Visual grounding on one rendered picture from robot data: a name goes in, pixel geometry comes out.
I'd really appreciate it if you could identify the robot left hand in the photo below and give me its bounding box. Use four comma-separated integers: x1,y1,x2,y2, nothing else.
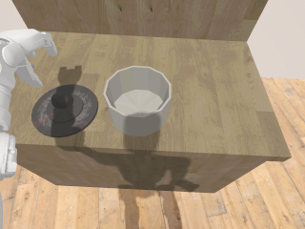
0,29,57,88

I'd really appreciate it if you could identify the knob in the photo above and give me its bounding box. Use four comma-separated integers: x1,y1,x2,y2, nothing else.
51,92,70,109

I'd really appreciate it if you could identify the robot left forearm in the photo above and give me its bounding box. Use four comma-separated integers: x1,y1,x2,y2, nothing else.
0,35,25,133

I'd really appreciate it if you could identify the left robot upper arm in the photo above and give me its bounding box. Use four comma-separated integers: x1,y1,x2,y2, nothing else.
0,132,17,229

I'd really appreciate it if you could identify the lid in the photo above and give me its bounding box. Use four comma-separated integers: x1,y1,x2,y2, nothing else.
31,84,98,137

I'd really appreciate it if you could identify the table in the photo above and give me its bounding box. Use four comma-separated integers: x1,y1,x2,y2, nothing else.
6,0,292,194

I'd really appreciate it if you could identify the pot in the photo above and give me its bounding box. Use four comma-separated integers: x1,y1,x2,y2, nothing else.
103,66,172,136

